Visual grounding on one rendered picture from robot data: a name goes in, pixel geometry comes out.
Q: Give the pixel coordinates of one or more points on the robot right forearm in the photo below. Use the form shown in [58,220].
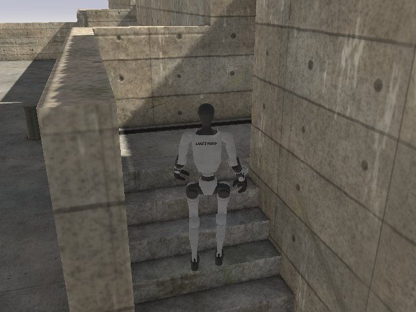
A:
[238,171]

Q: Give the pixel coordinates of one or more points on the robot left upper arm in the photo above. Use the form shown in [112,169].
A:
[183,147]

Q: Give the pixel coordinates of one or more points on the robot left foot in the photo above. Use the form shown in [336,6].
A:
[194,265]

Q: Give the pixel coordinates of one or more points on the humanoid robot head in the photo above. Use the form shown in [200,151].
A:
[206,114]

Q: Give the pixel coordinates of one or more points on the left robot hand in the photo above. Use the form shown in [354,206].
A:
[179,177]

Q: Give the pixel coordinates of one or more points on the right robot hand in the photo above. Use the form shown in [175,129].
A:
[239,184]

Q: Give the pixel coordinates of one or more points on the robot right upper arm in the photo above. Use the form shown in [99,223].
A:
[227,137]

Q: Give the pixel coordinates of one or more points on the robot left forearm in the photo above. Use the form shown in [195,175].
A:
[177,167]

